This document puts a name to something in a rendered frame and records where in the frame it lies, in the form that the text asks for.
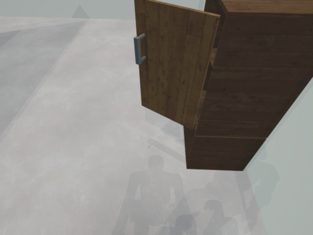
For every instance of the handle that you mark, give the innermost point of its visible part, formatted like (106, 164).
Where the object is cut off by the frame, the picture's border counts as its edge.
(137, 48)

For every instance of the cupboard door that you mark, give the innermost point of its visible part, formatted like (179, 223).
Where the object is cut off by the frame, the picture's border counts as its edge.
(178, 44)

